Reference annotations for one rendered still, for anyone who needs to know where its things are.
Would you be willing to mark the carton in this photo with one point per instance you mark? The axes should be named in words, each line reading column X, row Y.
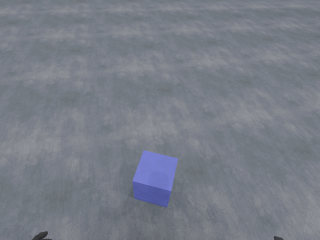
column 153, row 179

